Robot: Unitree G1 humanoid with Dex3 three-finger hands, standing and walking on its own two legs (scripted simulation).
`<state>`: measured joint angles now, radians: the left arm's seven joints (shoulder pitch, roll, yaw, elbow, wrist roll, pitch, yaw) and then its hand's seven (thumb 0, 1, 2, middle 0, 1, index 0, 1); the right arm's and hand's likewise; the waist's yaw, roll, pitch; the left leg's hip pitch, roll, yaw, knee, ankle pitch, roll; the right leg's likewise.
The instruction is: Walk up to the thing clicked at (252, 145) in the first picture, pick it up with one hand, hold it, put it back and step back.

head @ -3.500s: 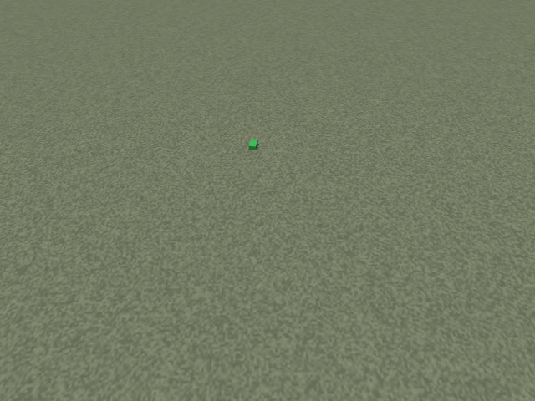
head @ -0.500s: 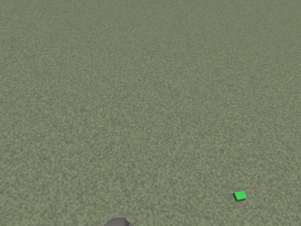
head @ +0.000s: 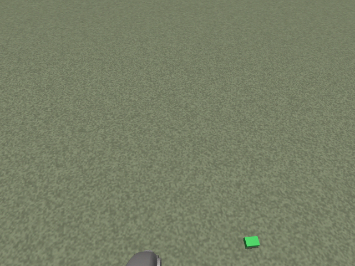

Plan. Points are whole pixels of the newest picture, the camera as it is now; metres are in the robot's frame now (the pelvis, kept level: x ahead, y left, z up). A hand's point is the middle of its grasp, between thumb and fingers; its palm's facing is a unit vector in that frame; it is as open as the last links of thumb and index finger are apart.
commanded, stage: walk up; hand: left
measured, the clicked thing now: (251, 241) +0.37 -0.36 -0.72
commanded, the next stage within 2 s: none
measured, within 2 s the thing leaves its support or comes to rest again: neither
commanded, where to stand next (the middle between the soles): +0.02 -0.62 m, yaw +9 degrees
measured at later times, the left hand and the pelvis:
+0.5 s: hand out of the picture +0.09 +0.05 -0.16, palm faces -0.01 -0.92 -0.39, open 7.4 cm; pelvis -0.02 -0.25 -0.03, yaw +4 degrees
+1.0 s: hand out of the picture +0.03 -0.16 -0.16, palm faces +0.02 -0.91 -0.42, open 7.4 cm; pelvis -0.05 -0.48 -0.03, yaw +5 degrees
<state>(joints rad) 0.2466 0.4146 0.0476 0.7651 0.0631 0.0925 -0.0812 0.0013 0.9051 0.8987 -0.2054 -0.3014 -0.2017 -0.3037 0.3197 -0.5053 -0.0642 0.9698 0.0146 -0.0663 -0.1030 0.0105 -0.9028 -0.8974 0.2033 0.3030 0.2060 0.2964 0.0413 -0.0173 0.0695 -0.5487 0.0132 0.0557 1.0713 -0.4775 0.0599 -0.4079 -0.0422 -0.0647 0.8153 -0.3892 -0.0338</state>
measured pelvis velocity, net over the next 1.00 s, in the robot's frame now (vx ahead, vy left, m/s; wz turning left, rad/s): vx -0.05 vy -0.48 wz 0.09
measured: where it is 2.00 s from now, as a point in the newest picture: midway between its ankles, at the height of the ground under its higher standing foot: outside the picture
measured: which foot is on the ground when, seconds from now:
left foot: up 0.00-0.04, down 0.06-0.44, up 0.46-0.64, down 0.66-1.00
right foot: down 0.00-0.06, up 0.08-0.40, down 0.42-0.66, up 0.68-0.96, down 0.98-1.00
